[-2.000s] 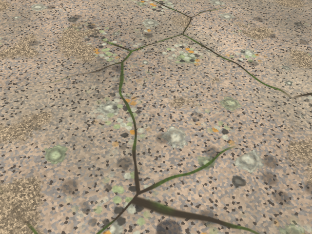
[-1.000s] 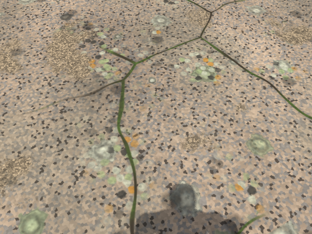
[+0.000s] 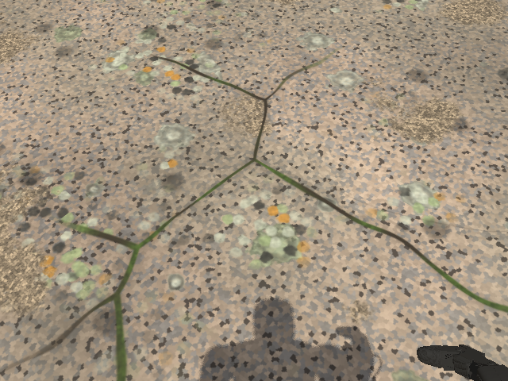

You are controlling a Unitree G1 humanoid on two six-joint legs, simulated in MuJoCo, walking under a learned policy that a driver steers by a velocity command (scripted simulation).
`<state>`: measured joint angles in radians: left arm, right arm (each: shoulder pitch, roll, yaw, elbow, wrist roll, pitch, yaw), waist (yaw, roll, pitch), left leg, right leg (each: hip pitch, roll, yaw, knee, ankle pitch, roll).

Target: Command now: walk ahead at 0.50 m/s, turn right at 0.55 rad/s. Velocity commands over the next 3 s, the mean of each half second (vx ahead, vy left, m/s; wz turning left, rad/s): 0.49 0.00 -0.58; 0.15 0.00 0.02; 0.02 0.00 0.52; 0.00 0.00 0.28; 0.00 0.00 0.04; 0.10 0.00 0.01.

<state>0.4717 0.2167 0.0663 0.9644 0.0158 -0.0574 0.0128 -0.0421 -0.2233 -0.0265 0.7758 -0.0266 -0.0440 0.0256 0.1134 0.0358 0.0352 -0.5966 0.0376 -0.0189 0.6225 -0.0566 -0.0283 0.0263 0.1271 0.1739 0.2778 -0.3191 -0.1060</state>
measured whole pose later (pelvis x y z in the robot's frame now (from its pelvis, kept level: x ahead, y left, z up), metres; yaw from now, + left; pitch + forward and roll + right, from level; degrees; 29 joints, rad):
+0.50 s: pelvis +0.25 +0.01 +0.00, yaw -18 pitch +1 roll +2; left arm 0.05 0.25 0.05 0.74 0.04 0.00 -0.08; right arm 0.40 -0.23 -0.05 0.90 -0.02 -0.09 -0.01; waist -0.06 -0.04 0.06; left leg 0.03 0.00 0.25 0.26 -0.31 0.01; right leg -0.62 -0.06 -0.05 0.72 -0.05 -0.06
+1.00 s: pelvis +0.36 -0.05 +0.00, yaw -13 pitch +0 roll +0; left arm 0.20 0.21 0.03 0.84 0.02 -0.01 0.04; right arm 0.27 -0.23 -0.06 0.86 -0.03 0.07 0.01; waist -0.01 0.03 0.04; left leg -0.43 0.05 0.03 0.86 -0.38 -0.02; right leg -0.24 0.01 -0.21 0.39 -0.17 -0.10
